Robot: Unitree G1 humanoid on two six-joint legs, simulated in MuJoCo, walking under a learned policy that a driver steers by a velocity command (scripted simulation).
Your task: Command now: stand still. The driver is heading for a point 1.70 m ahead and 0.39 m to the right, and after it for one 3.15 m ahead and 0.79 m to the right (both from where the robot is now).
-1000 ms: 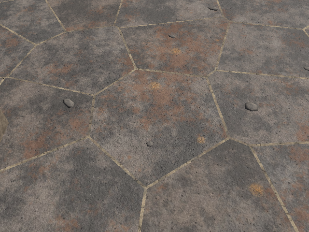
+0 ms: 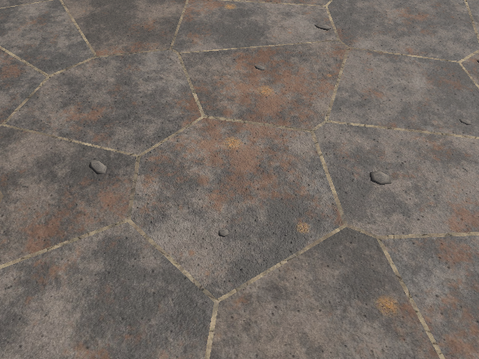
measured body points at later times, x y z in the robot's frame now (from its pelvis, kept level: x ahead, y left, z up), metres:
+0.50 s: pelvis +0.09 -0.03 +0.00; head +0.10 -0.04 +0.45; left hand +0.08 +0.23 -0.15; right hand +0.12 -0.29 -0.15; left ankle +0.01 +0.11 -0.66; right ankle +0.02 -0.12 -0.74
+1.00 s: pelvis +0.35 +0.03 +0.00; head +0.37 +0.03 +0.45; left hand +0.42 +0.30 -0.14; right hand +0.42 -0.24 -0.13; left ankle +0.40 +0.11 -0.74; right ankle +0.32 -0.12 -0.65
